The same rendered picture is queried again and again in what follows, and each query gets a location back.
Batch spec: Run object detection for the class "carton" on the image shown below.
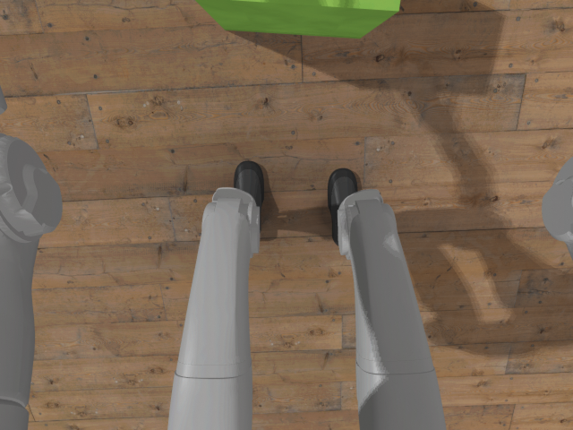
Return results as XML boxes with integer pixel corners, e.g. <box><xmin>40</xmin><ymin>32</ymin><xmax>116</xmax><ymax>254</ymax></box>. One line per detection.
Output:
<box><xmin>195</xmin><ymin>0</ymin><xmax>400</xmax><ymax>39</ymax></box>

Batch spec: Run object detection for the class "left robot thigh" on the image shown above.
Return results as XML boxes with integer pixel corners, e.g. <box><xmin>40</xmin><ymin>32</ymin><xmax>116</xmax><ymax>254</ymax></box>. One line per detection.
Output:
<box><xmin>167</xmin><ymin>198</ymin><xmax>260</xmax><ymax>430</ymax></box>

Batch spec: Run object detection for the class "robot left upper arm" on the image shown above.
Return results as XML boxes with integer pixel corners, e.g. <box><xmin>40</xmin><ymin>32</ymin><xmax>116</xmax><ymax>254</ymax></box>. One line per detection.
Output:
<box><xmin>0</xmin><ymin>133</ymin><xmax>63</xmax><ymax>430</ymax></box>

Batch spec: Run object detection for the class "robot right upper arm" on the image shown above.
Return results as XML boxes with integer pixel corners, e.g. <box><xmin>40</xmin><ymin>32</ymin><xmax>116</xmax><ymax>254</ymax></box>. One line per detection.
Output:
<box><xmin>542</xmin><ymin>157</ymin><xmax>573</xmax><ymax>260</ymax></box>

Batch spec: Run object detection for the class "robot left foot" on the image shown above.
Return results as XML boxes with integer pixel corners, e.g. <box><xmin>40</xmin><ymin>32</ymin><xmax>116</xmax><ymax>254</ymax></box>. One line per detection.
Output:
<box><xmin>234</xmin><ymin>160</ymin><xmax>264</xmax><ymax>232</ymax></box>

